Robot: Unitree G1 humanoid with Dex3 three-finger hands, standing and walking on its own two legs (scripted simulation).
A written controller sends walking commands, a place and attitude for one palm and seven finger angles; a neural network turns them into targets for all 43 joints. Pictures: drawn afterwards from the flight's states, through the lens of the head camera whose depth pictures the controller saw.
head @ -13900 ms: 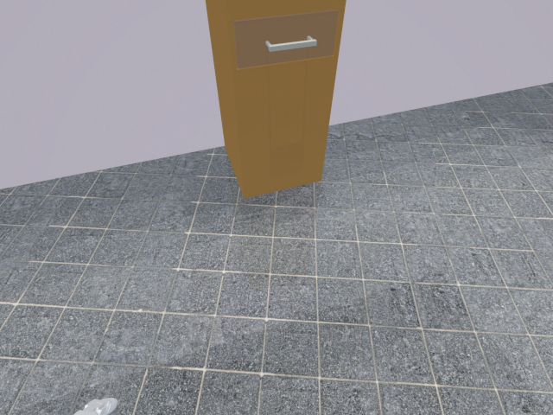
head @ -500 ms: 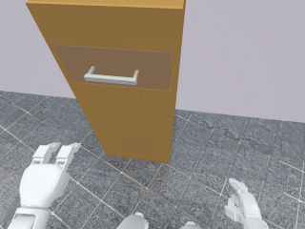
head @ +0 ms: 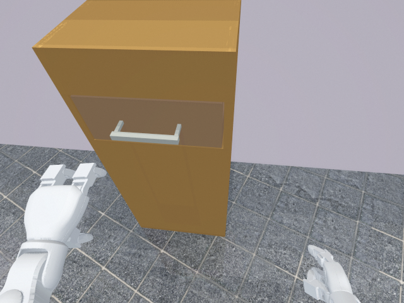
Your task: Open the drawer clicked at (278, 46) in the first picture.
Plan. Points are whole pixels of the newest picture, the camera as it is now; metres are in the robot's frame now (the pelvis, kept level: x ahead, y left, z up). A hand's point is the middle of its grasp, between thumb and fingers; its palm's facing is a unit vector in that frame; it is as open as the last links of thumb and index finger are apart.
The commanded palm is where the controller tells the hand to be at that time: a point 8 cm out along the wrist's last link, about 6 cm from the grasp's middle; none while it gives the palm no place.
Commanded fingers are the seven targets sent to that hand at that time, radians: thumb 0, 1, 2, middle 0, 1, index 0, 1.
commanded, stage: raise the hand with hooked fingers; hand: left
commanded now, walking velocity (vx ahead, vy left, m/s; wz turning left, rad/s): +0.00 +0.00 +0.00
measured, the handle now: (146, 132) +0.50 +0.22 +0.02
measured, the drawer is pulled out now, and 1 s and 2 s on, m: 0.00 0.00 0.00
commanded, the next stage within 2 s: move the hooked fingers above the handle in 0.84 s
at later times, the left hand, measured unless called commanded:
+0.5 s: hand (84, 168) +0.29 +0.24 +0.14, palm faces +0.10 -0.06 -0.99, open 13.8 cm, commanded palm +0.26 +0.24 +0.19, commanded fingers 0.00 -0.50 0.30 -0.30 -1.20 -0.30 -1.20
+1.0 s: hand (86, 181) +0.27 +0.24 +0.13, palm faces +0.07 -0.06 -1.00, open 13.8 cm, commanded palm +0.25 +0.23 +0.19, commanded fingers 0.00 -0.50 0.30 -0.30 -1.20 -0.30 -1.20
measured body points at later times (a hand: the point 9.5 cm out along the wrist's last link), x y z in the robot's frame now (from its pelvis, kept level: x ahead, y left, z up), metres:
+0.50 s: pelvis -0.02 +0.00 +0.02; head -0.02 -0.03 +0.47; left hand +0.28 +0.24 +0.20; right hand +0.17 -0.22 -0.09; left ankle -0.02 +0.11 -0.71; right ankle -0.02 -0.12 -0.71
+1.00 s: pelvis -0.03 -0.01 +0.02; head -0.03 -0.04 +0.47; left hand +0.26 +0.24 +0.19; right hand +0.16 -0.22 -0.09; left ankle -0.02 +0.11 -0.71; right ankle -0.02 -0.12 -0.71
